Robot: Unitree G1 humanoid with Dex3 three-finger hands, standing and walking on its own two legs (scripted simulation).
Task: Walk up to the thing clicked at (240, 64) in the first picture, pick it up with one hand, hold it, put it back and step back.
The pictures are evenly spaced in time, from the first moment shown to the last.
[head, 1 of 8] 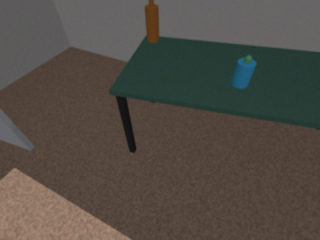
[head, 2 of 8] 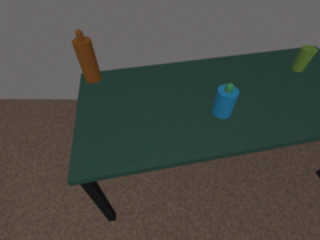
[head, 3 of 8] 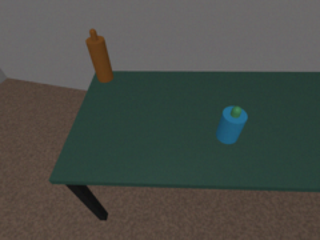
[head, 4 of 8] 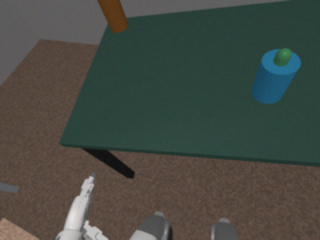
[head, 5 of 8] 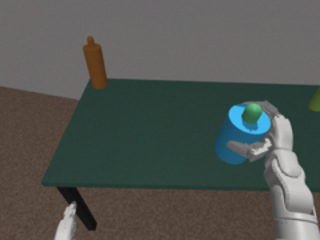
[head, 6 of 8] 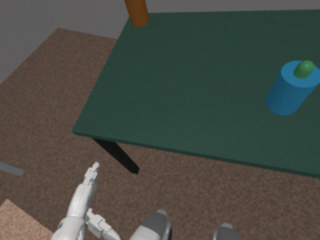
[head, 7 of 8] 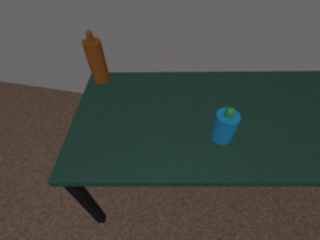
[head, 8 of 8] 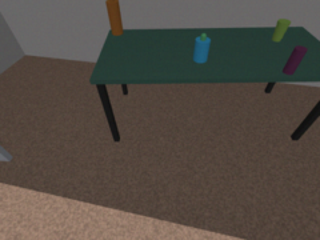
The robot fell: no
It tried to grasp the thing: yes
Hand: right
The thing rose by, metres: 0.23
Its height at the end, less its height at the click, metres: +0.00
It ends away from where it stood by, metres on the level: 0.02
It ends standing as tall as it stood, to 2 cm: yes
